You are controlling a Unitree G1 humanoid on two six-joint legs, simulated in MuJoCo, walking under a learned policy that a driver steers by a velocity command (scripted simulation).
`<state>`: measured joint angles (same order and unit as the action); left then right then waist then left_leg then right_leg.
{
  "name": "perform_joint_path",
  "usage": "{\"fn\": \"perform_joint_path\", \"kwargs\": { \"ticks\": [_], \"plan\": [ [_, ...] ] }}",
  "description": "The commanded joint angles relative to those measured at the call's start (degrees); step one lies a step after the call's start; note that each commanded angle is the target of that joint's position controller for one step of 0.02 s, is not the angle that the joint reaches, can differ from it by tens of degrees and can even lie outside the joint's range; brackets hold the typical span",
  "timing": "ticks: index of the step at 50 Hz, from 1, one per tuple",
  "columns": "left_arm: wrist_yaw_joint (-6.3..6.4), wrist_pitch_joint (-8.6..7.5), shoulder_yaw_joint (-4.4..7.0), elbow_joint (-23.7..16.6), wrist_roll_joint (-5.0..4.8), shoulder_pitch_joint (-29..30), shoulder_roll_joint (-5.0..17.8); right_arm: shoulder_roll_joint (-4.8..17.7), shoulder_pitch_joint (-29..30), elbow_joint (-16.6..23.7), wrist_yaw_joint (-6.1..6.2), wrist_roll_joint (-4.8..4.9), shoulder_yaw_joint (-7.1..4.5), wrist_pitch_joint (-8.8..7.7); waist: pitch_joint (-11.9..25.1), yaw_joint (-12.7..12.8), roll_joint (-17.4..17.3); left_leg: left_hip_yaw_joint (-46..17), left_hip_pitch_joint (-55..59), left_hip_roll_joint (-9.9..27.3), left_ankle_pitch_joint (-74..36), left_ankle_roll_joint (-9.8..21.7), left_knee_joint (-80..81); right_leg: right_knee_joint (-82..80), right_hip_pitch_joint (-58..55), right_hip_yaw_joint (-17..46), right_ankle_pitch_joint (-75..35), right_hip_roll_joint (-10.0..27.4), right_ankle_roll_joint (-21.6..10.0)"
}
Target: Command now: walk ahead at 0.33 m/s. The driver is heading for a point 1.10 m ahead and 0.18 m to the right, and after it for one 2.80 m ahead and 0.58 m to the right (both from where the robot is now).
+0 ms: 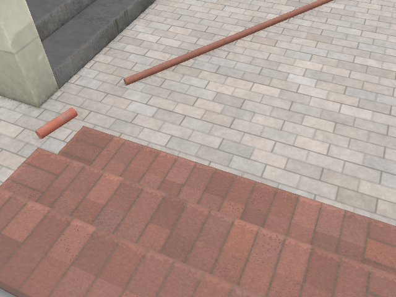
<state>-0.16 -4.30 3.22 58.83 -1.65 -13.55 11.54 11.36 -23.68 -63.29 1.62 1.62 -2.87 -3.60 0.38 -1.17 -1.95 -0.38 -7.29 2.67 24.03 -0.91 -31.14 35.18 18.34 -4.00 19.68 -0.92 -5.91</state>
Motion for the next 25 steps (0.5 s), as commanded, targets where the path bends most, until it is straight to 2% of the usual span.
{"fn": "perform_joint_path", "kwargs": {
  "ticks": [1,2,3,4,5,6,7,9,12,14,17,20,22,23,24,25],
  "plan": [
    [0.12,-0.94,2.81,2.39,0.11,-13.69,7.23,7.43,7.63,4.91,-0.31,0.12,-1.11,-0.86,-3.35,8.85,2.15,-3.56,-19.05,3.68,-14.05,5.81,-4.12,-10.14,-18.87,8.67,-3.82,4.52,-2.19],
    [-0.02,-0.85,4.40,3.57,0.07,-21.18,13.69,2.90,6.65,6.60,-0.10,0.08,-0.13,-1.68,0.37,10.10,19.11,4.49,-31.62,-4.16,-6.97,1.66,-25.39,-20.16,-29.34,32.38,-0.69,17.40,-9.64],
    [-0.46,-1.51,2.68,3.44,1.11,-21.10,9.76,3.57,7.73,7.22,-0.28,0.11,-0.28,-2.54,0.92,8.91,16.56,-2.56,-38.10,-4.21,5.45,2.51,-38.76,-23.97,-29.34,44.75,-1.34,23.27,-12.66],
    [-0.51,-2.09,1.48,2.05,1.30,-15.98,6.70,4.47,8.15,7.55,-0.83,0.99,-0.62,-3.12,-2.38,6.08,10.35,-5.07,-41.75,-0.96,2.72,4.41,-44.93,-22.59,-26.83,39.64,-2.97,23.13,-11.18],
    [-0.80,-2.31,0.83,0.64,1.35,-11.93,5.36,4.51,8.33,7.33,-1.18,1.21,-0.66,-3.34,-2.76,4.48,6.68,-4.75,-41.57,1.36,-2.57,5.78,-45.22,-22.75,-24.26,32.23,-4.63,20.37,-9.20],
    [-1.11,-2.35,0.38,-0.08,1.37,-9.58,5.06,4.77,9.00,7.32,-1.19,0.91,-1.04,-3.43,-3.78,3.29,4.36,-4.24,-41.31,3.06,-7.33,6.41,-41.84,-23.71,-21.96,26.88,-7.29,18.33,-7.73],
    [-1.20,-2.22,-0.24,-0.28,1.51,-8.72,3.72,5.82,9.64,7.34,-1.17,0.38,-1.69,-3.14,-3.91,2.50,4.44,-3.58,-38.97,4.35,-10.37,6.53,-38.23,-24.53,-19.93,21.91,-11.24,15.94,-6.07],
    [-0.86,-1.56,-0.70,0.42,1.83,-11.00,3.14,4.79,9.95,7.34,-1.45,0.22,-1.93,-2.31,-3.82,2.11,6.24,-1.69,-36.36,4.55,-13.08,5.53,-33.07,-25.45,-18.22,16.08,-17.52,13.41,-5.02],
    [0.31,-1.20,-0.43,0.58,2.10,-13.18,5.87,3.10,16.72,9.90,-1.48,-0.38,-1.45,-1.49,-5.69,2.81,4.87,-0.31,-38.30,4.15,-17.80,3.39,-22.79,-27.09,-17.00,13.27,-22.05,13.45,-5.62],
    [0.86,-0.99,-0.19,0.10,2.12,-13.00,6.91,2.32,21.91,11.71,-1.71,-0.52,-0.86,-1.48,-6.62,3.68,5.21,0.48,-36.11,3.23,-22.60,2.67,-13.89,-28.01,-14.76,10.99,-22.16,12.76,-5.20],
    [1.08,-0.88,0.21,0.65,1.53,-14.76,7.49,2.88,26.69,13.12,-2.49,-0.27,-0.39,-1.37,-7.88,4.71,6.19,1.88,-31.92,1.74,-27.19,2.60,-6.81,-29.09,-13.06,8.56,-20.17,12.54,-5.00],
    [1.10,-0.62,0.49,1.78,0.76,-16.80,6.92,3.48,30.67,14.89,-3.36,-0.11,-0.04,-1.60,-9.69,5.19,5.56,1.07,-31.80,1.64,-26.68,3.96,-3.27,-27.75,-16.39,8.63,-20.88,14.54,-5.11],
    [1.26,-0.17,0.93,1.80,0.56,-16.20,7.60,4.79,30.30,15.58,-3.93,-0.01,-0.35,-2.25,-9.16,3.67,5.62,0.56,-29.41,0.94,-23.80,4.88,-0.41,-24.84,-19.32,9.54,-24.86,15.78,-4.60],
    [1.31,0.06,1.20,1.37,0.63,-15.17,8.47,6.27,28.45,15.43,-4.05,0.09,-0.94,-2.63,-7.52,2.32,6.36,1.31,-25.14,-0.37,-22.05,5.23,0.62,-22.26,-19.91,9.72,-30.34,15.69,-4.14],
    [1.30,0.34,1.45,0.90,0.75,-14.02,9.35,7.97,24.28,14.53,-3.96,0.03,-1.81,-2.92,-4.52,-0.08,7.69,2.70,-18.11,-2.43,-19.79,5.81,0.58,-17.31,-19.81,9.58,-40.01,15.08,-3.52],
    [1.12,0.63,1.11,0.64,0.89,-13.14,8.60,10.33,14.73,11.89,-3.63,0.19,-3.24,-3.07,0.92,-4.72,8.07,3.73,-5.94,-4.04,-18.71,7.00,0.46,-6.77,-17.29,7.91,-45.87,12.21,-2.05]
  ]
}}
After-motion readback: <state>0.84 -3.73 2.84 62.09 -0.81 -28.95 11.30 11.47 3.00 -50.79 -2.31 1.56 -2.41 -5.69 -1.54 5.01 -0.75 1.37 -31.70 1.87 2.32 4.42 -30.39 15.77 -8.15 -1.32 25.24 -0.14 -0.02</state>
